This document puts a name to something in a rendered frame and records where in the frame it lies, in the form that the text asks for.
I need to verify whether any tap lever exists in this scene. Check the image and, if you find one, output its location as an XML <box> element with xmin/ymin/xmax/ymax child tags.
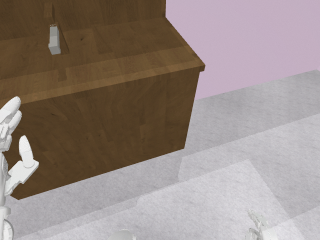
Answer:
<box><xmin>48</xmin><ymin>24</ymin><xmax>61</xmax><ymax>55</ymax></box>

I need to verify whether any left robot thigh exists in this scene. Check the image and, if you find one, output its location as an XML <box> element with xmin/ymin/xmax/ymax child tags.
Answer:
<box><xmin>108</xmin><ymin>230</ymin><xmax>137</xmax><ymax>240</ymax></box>

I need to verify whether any right robot hand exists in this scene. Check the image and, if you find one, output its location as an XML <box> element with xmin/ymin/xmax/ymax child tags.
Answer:
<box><xmin>242</xmin><ymin>209</ymin><xmax>279</xmax><ymax>240</ymax></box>

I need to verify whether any left robot hand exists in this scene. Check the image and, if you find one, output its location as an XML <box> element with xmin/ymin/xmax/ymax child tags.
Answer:
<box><xmin>0</xmin><ymin>96</ymin><xmax>39</xmax><ymax>207</ymax></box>

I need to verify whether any left robot forearm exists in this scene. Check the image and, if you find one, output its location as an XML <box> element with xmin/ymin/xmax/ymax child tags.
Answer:
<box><xmin>0</xmin><ymin>206</ymin><xmax>14</xmax><ymax>240</ymax></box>

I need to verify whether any counter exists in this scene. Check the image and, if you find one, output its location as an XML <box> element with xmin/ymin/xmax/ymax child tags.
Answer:
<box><xmin>0</xmin><ymin>0</ymin><xmax>206</xmax><ymax>200</ymax></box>

